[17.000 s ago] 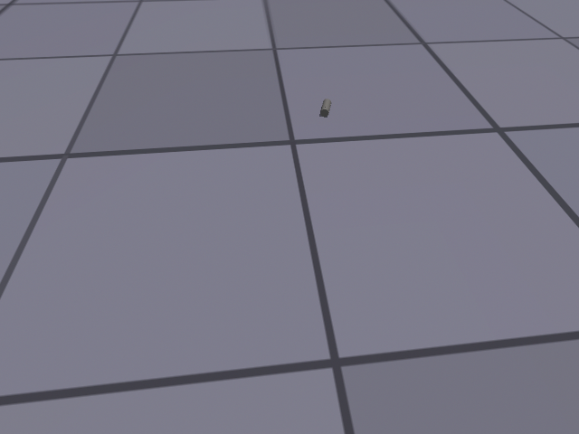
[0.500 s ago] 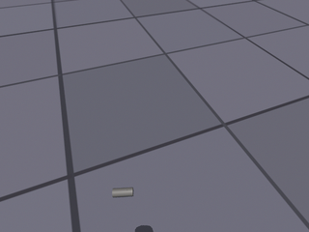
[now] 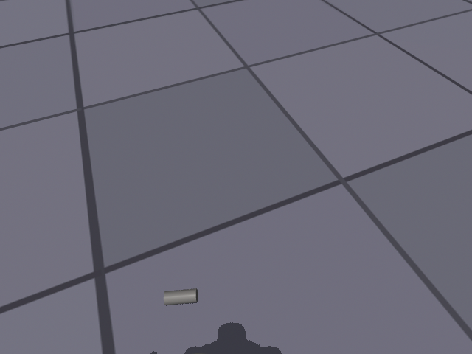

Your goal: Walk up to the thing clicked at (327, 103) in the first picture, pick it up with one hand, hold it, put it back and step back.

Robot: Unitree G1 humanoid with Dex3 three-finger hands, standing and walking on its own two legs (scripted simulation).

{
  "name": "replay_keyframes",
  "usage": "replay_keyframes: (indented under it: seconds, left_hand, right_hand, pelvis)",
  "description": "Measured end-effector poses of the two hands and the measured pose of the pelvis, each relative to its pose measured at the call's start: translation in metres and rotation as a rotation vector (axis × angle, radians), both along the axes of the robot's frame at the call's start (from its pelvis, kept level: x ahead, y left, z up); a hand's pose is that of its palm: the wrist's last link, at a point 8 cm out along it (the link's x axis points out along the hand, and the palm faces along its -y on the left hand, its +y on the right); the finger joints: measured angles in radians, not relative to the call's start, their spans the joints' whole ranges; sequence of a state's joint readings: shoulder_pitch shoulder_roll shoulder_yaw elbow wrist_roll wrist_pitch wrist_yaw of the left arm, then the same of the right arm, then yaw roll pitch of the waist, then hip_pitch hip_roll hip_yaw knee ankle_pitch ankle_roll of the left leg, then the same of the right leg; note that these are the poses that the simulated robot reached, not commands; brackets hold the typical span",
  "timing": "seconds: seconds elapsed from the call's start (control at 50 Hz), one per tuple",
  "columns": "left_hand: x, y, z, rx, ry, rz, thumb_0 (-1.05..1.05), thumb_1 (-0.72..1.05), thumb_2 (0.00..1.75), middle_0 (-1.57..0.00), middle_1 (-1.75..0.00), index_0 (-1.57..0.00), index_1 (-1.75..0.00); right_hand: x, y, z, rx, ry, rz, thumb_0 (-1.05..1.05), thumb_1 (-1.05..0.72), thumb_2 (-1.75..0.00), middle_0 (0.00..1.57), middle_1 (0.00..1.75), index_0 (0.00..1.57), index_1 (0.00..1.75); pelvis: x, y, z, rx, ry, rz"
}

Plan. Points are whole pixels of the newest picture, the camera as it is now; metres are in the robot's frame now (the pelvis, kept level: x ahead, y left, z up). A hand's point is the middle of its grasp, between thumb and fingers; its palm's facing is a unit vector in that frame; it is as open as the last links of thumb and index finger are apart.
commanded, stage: walk up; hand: left
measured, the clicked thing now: (181, 296) +0.43 +0.27 -0.74
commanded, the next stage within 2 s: stand in 1.24 s
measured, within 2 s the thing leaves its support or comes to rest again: neither
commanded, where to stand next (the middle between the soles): +0.04 +0.04 m, yaw +0 degrees
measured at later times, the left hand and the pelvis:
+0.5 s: hand out of the picture +0.12 +0.28 -0.14, palm faces -0.02 -0.93 -0.36, open 7.4 cm; pelvis +0.02 +0.02 +0.01, yaw +0 degrees
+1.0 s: hand out of the picture +0.09 +0.27 -0.15, palm faces -0.03 -0.94 -0.34, open 7.4 cm; pelvis +0.01 +0.02 +0.01, yaw +0 degrees
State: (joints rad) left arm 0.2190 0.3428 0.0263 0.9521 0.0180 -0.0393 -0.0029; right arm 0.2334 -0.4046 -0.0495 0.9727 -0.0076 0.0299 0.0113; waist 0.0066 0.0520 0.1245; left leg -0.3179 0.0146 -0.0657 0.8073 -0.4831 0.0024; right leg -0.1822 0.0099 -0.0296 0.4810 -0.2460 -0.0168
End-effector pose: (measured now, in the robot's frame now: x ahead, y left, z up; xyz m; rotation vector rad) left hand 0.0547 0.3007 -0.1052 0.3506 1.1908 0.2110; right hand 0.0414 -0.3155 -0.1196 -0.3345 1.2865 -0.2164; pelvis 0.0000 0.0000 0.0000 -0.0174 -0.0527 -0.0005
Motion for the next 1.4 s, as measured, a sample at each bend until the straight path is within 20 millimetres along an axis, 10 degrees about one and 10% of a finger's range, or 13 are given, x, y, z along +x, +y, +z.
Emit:
replay_keyframes:
  seconds: [0.22, 0.44, 0.98, 1.4]
  left_hand:
    - [0.057, 0.014, -0.017, -0.038, -0.055, -0.006, 0.00, 0.90, 0.90, -0.21, -0.30, -0.20, -0.30]
    - [0.063, 0.022, -0.002, -0.016, -0.027, -0.002, 0.00, 0.90, 0.90, -0.21, -0.30, -0.20, -0.30]
    - [0.034, 0.017, -0.005, -0.032, 0.046, 0.013, 0.00, 0.90, 0.90, -0.21, -0.30, -0.20, -0.30]
    - [0.031, 0.013, -0.003, -0.034, 0.044, 0.009, 0.00, 0.90, 0.90, -0.21, -0.30, -0.20, -0.30]
  right_hand:
    - [0.058, 0.036, 0.007, 0.023, -0.099, 0.021, 0.00, -0.91, -0.89, 0.20, 0.30, 0.20, 0.29]
    - [0.100, 0.047, 0.015, 0.056, -0.172, 0.042, 0.00, -0.90, -0.89, 0.20, 0.30, 0.20, 0.30]
    - [0.037, 0.036, 0.010, 0.043, -0.028, -0.029, 0.00, -0.91, -0.89, 0.20, 0.30, 0.20, 0.29]
    - [0.046, 0.035, 0.011, 0.042, -0.062, -0.004, 0.00, -0.91, -0.89, 0.20, 0.30, 0.20, 0.29]
  pelvis:
    - [0.019, 0.015, -0.004, 0.005, 0.001, -0.002]
    - [0.025, 0.019, 0.006, 0.012, 0.003, -0.007]
    - [0.015, 0.018, 0.011, 0.010, 0.007, -0.002]
    - [0.020, 0.015, 0.011, 0.017, 0.013, -0.003]
